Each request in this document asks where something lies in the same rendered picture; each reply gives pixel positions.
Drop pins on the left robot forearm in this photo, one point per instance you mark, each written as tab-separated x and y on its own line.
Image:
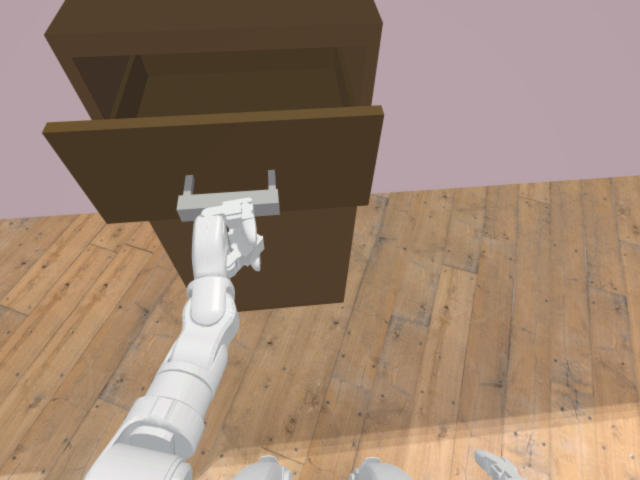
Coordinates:
169	418

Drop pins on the robot left upper arm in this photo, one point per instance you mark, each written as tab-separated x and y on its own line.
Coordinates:
127	462

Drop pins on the cabinet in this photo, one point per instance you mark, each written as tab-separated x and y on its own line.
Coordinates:
306	253

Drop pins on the handle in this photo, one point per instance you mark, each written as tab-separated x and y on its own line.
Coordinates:
265	202

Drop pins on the robot shin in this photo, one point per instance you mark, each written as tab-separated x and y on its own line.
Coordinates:
268	459
370	460

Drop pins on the robot left shin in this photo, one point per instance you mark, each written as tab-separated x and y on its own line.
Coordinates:
268	459

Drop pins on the drawer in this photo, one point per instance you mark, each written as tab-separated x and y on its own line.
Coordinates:
226	118

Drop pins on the robot right hand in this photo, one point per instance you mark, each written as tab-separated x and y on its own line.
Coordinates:
496	467

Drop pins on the robot left hand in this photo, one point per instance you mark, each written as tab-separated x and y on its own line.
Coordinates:
211	241

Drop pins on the robot right shin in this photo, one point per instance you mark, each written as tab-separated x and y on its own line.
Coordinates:
370	460

